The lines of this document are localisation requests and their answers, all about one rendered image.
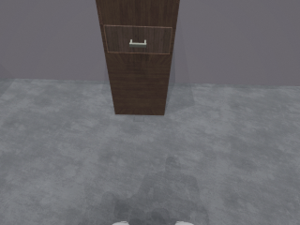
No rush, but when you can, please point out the drawer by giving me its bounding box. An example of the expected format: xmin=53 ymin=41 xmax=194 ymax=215
xmin=104 ymin=24 xmax=172 ymax=53

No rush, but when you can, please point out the handle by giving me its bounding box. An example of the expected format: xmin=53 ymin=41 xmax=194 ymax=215
xmin=129 ymin=39 xmax=146 ymax=48

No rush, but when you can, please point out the cabinet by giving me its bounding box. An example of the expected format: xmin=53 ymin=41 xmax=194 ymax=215
xmin=96 ymin=0 xmax=180 ymax=116

